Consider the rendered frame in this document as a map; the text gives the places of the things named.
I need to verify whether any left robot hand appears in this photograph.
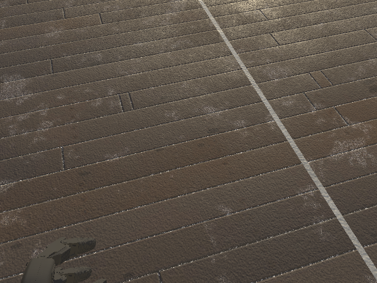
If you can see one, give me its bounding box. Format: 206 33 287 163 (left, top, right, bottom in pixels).
21 237 107 283

